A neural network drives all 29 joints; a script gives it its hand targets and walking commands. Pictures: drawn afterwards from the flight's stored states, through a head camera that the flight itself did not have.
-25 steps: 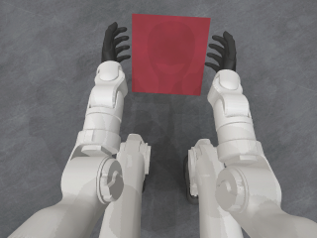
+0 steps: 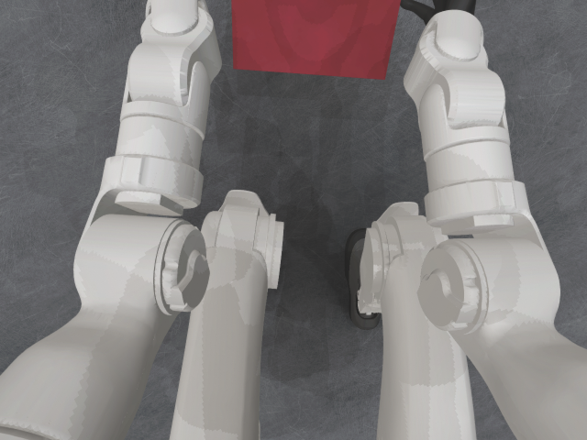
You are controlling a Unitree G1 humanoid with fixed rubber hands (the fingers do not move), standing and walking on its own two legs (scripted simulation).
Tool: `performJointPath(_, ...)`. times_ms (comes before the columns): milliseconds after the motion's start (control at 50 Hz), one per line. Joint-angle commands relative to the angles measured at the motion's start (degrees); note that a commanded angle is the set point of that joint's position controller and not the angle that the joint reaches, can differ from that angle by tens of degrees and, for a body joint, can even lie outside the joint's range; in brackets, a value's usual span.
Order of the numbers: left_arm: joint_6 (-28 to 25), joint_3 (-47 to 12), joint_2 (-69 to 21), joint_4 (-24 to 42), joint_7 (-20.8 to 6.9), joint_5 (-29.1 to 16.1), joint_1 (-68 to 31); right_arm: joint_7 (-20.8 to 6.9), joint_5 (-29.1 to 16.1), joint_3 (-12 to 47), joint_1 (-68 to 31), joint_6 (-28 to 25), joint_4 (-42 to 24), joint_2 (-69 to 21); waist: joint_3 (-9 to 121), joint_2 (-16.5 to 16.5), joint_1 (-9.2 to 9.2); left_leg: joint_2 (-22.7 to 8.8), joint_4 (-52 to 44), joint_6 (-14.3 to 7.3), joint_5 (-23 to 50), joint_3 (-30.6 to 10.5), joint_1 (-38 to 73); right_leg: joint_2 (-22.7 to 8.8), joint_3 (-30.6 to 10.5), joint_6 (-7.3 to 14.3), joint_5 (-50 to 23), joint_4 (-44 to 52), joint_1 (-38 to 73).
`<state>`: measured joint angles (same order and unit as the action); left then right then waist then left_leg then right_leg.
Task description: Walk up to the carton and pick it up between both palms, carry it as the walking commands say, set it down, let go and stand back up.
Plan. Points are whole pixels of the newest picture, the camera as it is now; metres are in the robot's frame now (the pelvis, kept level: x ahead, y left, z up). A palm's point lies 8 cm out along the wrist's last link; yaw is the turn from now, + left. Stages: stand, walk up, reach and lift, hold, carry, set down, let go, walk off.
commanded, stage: set down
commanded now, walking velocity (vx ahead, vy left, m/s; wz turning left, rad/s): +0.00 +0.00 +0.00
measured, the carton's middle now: out of the picture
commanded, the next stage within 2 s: none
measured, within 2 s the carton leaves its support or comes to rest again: neither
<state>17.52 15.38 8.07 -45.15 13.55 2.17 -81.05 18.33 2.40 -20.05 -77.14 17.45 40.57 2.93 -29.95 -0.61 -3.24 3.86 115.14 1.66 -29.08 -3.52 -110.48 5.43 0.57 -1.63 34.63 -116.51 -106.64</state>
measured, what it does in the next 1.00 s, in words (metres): lowers itself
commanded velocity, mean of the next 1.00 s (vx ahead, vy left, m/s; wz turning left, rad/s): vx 0.00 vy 0.00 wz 0.00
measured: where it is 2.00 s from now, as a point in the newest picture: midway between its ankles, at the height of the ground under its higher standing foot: (306, 286)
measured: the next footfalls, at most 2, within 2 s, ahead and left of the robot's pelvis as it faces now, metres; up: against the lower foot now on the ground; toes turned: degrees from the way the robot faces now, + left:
none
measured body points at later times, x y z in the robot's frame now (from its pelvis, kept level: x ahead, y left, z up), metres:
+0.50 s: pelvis +0.02 +0.00 -0.04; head +0.39 +0.03 +0.20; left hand +0.58 +0.17 -0.20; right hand +0.58 -0.09 -0.21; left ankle +0.15 +0.12 -0.40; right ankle +0.12 -0.12 -0.40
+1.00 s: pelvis +0.03 +0.00 -0.07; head +0.40 +0.02 +0.16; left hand +0.59 +0.18 -0.24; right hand +0.59 -0.09 -0.25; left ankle +0.15 +0.12 -0.40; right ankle +0.12 -0.12 -0.40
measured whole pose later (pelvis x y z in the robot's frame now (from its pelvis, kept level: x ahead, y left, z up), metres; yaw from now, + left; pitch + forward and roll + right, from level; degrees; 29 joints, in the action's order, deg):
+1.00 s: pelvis +0.03 +0.00 -0.07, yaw -1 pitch +30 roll +0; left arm 12.4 14.0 17.3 -60.7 3.9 -2.6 -88.9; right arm 9.1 -1.4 -15.0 -87.3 12.7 56.6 9.8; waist -29.8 -1.5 -3.2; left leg 2.3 129.0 1.3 -33.7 -1.5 -124.9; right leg 8.5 -1.0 -2.9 38.4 -130.9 -122.3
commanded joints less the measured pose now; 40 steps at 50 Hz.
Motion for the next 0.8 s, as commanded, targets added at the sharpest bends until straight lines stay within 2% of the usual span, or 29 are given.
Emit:
performJointPath(0,-2.4,-20.9,-57.6,-4.4,-21.4,-3.4,-32.4,-23.6,-2.9,24.5,-45.2,-3.9,3.2,-50.1,97.5,1.0,1.97,4.3,-8.7,-1.2,10.6,4.2,33.4,4.9,2.9,1.6,-7.7,11.6,14.6)
performJointPath(20,-2.4,-19.5,-56.9,-6.0,-22.2,-2.6,-33.1,-23.9,-1.6,21.8,-44.4,-3.6,5.2,-49.4,94.3,1.3,2.82,4.0,-8.9,-1.4,8.9,4.3,32.3,4.6,3.6,1.3,-6.4,11.0,13.1)
performJointPath(40,-2.5,-17.2,-56.5,-5.7,-22.6,-1.7,-32.6,-24.2,-1.9,22.0,-45.3,-3.5,3.4,-49.8,92.8,1.1,0.69,4.3,-8.6,-1.4,10.1,5.6,31.0,5.1,3.1,1.0,-7.1,11.2,13.6)
performJointPath(60,-1.9,-16.1,-57.3,-8.7,-23.2,-0.8,-30.9,-24.0,-1.2,20.9,-46.0,-3.8,2.2,-48.5,90.4,1.2,1.82,4.1,-7.3,-1.3,9.7,5.9,28.8,4.8,2.6,1.1,-6.9,11.5,12.7)
performJointPath(80,-2.2,-18.7,-57.8,-4.0,-23.1,-2.2,-33.8,-24.3,-2.8,22.2,-48.0,-4.1,-2.0,-48.9,96.4,2.0,1.56,4.1,-7.5,-1.4,12.2,5.1,34.1,4.8,4.3,0.9,-9.3,10.0,13.8)
performJointPath(120,-2.5,-20.7,-57.5,0.4,-23.1,-3.4,-38.2,-24.3,-4.1,22.6,-48.2,-3.8,-2.9,-49.3,100.5,5.0,1.49,3.6,-6.0,-1.3,17.1,4.8,36.9,4.4,3.8,0.9,-13.6,8.8,13.0)
performJointPath(140,-2.7,-20.5,-57.2,-0.2,-22.9,-4.0,-37.8,-24.5,-3.8,23.6,-48.1,-3.6,-2.8,-50.3,101.0,2.2,2.18,3.7,-5.8,-1.3,16.3,4.7,35.1,4.6,4.0,0.9,-13.1,9.0,14.2)
performJointPath(180,-2.9,-23.1,-57.2,3.4,-22.3,-6.4,-40.2,-24.0,-7.1,26.8,-52.7,-4.1,-8.2,-49.7,110.1,2.6,1.66,3.8,-4.3,-1.4,18.5,4.8,40.1,5.0,4.1,0.5,-15.1,7.2,18.0)
performJointPath(220,-3.6,-25.8,-54.8,8.1,-21.5,-9.2,-44.5,-23.6,-9.7,31.9,-56.0,-4.4,-11.6,-48.2,122.0,2.2,0.68,3.6,-2.1,-1.1,23.5,5.6,45.1,5.1,3.1,0.6,-19.5,5.8,24.4)
performJointPath(240,-3.0,-26.4,-55.3,7.3,-21.1,-9.3,-40.7,-22.8,-10.9,34.0,-57.2,-4.4,-13.9,-46.7,124.1,0.8,0.17,3.6,-0.8,-0.7,28.5,5.3,47.7,4.6,3.9,0.5,-23.2,5.1,26.6)
performJointPath(280,-4.0,-28.8,-53.3,11.0,-19.5,-10.5,-41.8,-22.1,-14.7,37.2,-57.6,-5.2,-17.4,-50.7,130.7,1.2,-3.59,3.6,-0.4,-1.2,33.8,5.1,55.6,5.2,4.1,-0.2,-26.4,3.7,26.5)
performJointPath(300,-4.2,-29.0,-54.2,12.9,-19.3,-12.0,-43.8,-21.7,-15.2,35.8,-58.4,-5.8,-18.3,-47.9,129.0,3.8,-1.41,3.7,-0.3,-0.8,34.6,5.6,53.8,5.7,4.3,-0.2,-27.5,3.0,24.5)
performJointPath(320,-4.4,-28.0,-54.3,10.7,-19.3,-11.8,-43.3,-21.5,-15.3,35.0,-58.2,-6.0,-15.1,-51.0,125.9,3.4,-2.73,3.9,0.3,-1.1,35.0,5.1,51.1,5.1,3.3,0.5,-27.6,2.6,23.8)
performJointPath(340,-5.3,-27.5,-53.9,9.6,-19.2,-11.4,-43.7,-21.5,-15.1,34.0,-56.5,-6.5,-12.5,-50.5,119.9,2.6,-2.16,4.1,0.7,-1.0,33.8,5.5,48.1,5.7,3.1,0.4,-26.7,2.8,21.2)
performJointPath(360,-5.7,-24.3,-52.2,5.3,-19.8,-9.8,-40.8,-21.5,-13.7,32.0,-54.8,-6.6,-8.8,-50.1,110.1,1.8,-3.61,4.0,1.1,-1.3,30.8,5.4,41.7,5.7,1.6,0.7,-24.4,3.3,17.8)
performJointPath(400,-5.4,-23.4,-53.1,-1.9,-21.4,-8.5,-36.7,-22.4,-9.1,29.3,-50.2,-6.9,-1.4,-47.8,97.1,-0.1,-0.24,3.8,0.1,-1.2,24.3,4.1,33.0,5.4,2.4,1.3,-20.1,3.2,14.7)
performJointPath(420,-5.4,-21.2,-52.3,-3.8,-22.1,-6.6,-36.8,-23.2,-9.1,27.4,-50.7,-6.8,1.0,-45.7,90.2,1.8,-1.75,3.8,-0.2,-1.5,20.6,4.4,29.7,5.6,2.0,1.3,-16.6,3.1,9.5)
performJointPath(440,-5.2,-20.6,-53.4,-5.2,-22.8,-6.0,-35.1,-23.3,-6.9,26.4,-48.8,-7.3,1.9,-44.1,89.1,2.4,-0.25,3.7,0.9,-1.3,21.0,4.5,27.6,5.4,1.7,1.5,-17.3,2.7,10.2)
performJointPath(460,-5.8,-20.2,-52.6,-6.6,-22.8,-6.0,-34.8,-23.8,-6.5,24.8,-46.7,-7.1,5.6,-46.4,87.9,2.5,-0.85,3.6,0.1,-1.7,19.7,4.1,29.0,5.3,2.5,0.9,-15.5,2.0,9.8)
performJointPath(520,-6.4,-22.8,-51.8,1.1,-23.3,-8.7,-42.2,-23.1,-7.6,24.8,-48.3,-7.8,0.4,-44.7,97.9,2.5,2.05,3.2,2.4,-0.8,24.2,5.6,31.5,5.4,3.3,1.1,-20.4,1.2,14.0)
performJointPath(560,-5.5,-22.1,-48.3,-4.1,-23.4,-9.4,-42.0,-22.9,-8.6,25.1,-51.5,-7.4,1.4,-42.6,93.2,2.5,0.70,3.0,2.5,-1.2,19.1,5.7,30.6,4.9,3.4,0.8,-15.6,0.5,11.6)
performJointPath(600,-5.3,-22.5,-47.9,-1.6,-23.6,-11.3,-44.5,-22.4,-9.8,26.1,-54.8,-7.8,-2.7,-42.1,96.8,-0.5,1.88,2.9,3.8,-1.6,21.4,5.4,31.4,4.5,3.6,0.4,-18.6,-0.3,16.7)
performJointPath(620,-5.4,-22.3,-46.9,-1.2,-23.6,-10.8,-45.1,-22.4,-10.7,26.1,-55.1,-7.8,-1.7,-43.0,96.4,1.6,-0.32,3.0,3.5,-1.1,21.3,6.1,30.7,4.8,3.5,0.5,-19.5,-0.8,17.0)
performJointPath(640,-6.1,-20.7,-44.6,-0.5,-23.4,-10.0,-45.9,-22.4,-10.3,26.1,-53.3,-7.6,0.7,-42.7,93.2,-0.3,-0.87,3.2,4.3,-1.4,20.9,6.4,27.0,4.8,2.7,0.4,-19.4,-0.6,16.7)
performJointPath(660,-6.6,-22.3,-44.2,1.1,-23.5,-11.9,-49.2,-22.2,-10.1,25.0,-51.6,-7.2,3.5,-43.9,94.1,0.3,0.81,3.2,4.6,-1.6,20.9,5.5,28.5,4.4,3.0,0.6,-19.3,-1.6,16.7)
performJointPath(680,-6.9,-21.3,-43.2,1.0,-23.4,-10.7,-47.6,-22.6,-10.7,25.0,-50.9,-7.2,4.0,-45.4,91.4,0.1,-1.69,3.0,4.8,-2.0,21.9,5.6,26.9,4.6,2.4,0.6,-20.5,-2.2,15.0)
performJointPath(740,-6.3,-18.7,-44.9,-6.4,-23.8,-9.8,-40.6,-22.8,-9.7,26.3,-53.8,-7.8,0.1,-43.7,87.2,-1.9,-1.86,3.3,5.5,-2.3,21.9,5.6,25.5,4.9,2.1,0.7,-19.7,-1.6,13.5)
performJointPath(760,-6.2,-19.6,-46.5,-5.9,-24.2,-10.9,-41.4,-22.8,-9.9,26.2,-53.0,-8.0,0.0,-42.5,87.5,-0.8,-0.40,3.2,5.6,-2.2,21.6,5.6,25.0,4.7,2.1,0.9,-20.4,-2.1,13.9)
performJointPath(780,-6.7,-19.7,-46.3,-4.9,-24.2,-11.4,-41.7,-23.0,-9.6,26.7,-51.2,-7.9,2.0,-43.8,88.0,-0.8,-1.09,3.2,5.9,-1.9,22.3,5.9,24.9,4.4,2.0,1.0,-20.9,-2.6,14.7)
